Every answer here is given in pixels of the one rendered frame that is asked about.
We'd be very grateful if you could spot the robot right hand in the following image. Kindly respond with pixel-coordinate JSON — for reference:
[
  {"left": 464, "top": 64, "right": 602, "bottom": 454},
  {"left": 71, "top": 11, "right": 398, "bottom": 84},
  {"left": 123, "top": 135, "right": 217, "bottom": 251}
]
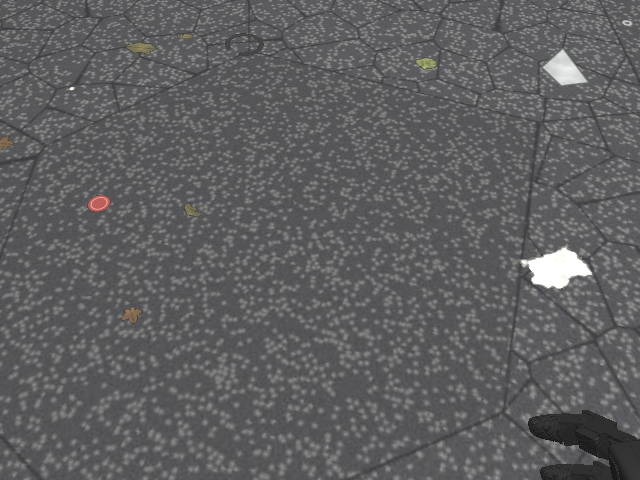
[{"left": 528, "top": 410, "right": 640, "bottom": 480}]

